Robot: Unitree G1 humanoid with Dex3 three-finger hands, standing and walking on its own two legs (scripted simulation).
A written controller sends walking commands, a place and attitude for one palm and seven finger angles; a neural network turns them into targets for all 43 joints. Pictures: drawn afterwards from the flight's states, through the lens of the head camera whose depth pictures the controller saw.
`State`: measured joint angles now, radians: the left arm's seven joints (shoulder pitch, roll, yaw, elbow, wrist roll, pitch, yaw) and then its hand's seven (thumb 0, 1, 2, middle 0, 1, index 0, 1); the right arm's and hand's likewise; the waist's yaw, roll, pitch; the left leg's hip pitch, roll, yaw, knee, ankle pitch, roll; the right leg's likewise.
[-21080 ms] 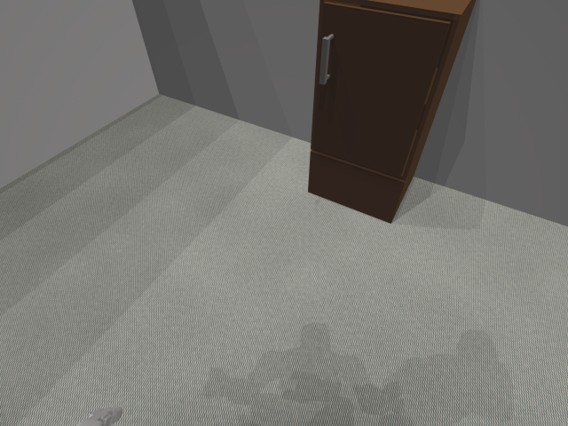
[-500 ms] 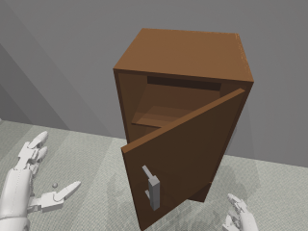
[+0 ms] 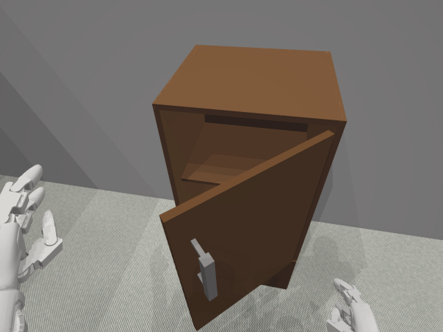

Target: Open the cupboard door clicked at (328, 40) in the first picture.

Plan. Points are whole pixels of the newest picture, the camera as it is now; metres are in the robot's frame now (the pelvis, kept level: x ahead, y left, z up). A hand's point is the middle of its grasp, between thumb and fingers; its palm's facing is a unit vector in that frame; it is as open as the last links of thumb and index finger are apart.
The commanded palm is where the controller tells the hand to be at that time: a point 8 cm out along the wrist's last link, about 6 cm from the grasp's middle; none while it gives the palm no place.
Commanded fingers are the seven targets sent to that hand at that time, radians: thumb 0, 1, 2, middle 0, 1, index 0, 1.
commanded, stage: draw the hand back to the body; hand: left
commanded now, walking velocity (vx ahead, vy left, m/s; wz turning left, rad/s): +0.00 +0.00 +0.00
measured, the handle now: (203, 270) +0.26 +0.08 -0.05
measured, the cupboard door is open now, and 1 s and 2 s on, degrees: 45 45 45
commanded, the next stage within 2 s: step back with the hand held close in 0.14 s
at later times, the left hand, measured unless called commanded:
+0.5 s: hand (48, 251) +0.17 +0.26 +0.15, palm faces +0.39 -0.80 -0.45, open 7.4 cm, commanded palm +0.11 +0.30 +0.18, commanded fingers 0.00 0.90 0.90 -0.20 -0.30 -0.20 -0.30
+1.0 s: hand out of the picture +0.11 +0.29 +0.15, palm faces +0.43 -0.79 -0.44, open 7.4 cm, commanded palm +0.05 +0.33 +0.18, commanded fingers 0.00 0.90 0.90 -0.20 -0.30 -0.20 -0.30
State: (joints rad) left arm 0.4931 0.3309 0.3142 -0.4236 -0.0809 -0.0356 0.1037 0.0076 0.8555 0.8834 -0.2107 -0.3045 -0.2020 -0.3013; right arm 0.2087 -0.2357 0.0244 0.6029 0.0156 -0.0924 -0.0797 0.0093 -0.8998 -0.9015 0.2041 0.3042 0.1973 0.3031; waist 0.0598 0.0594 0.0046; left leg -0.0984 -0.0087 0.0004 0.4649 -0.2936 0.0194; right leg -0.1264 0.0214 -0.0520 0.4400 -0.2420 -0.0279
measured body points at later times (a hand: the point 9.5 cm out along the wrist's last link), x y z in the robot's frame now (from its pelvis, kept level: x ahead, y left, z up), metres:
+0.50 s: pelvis -0.03 +0.01 +0.00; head -0.02 -0.01 +0.45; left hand +0.15 +0.30 +0.17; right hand +0.15 -0.24 -0.08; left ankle -0.02 +0.11 -0.74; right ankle +0.00 -0.10 -0.74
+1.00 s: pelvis -0.09 +0.03 -0.02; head -0.08 +0.04 +0.43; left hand +0.08 +0.33 +0.17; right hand +0.08 -0.21 -0.09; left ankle -0.02 +0.11 -0.74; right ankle +0.00 -0.10 -0.74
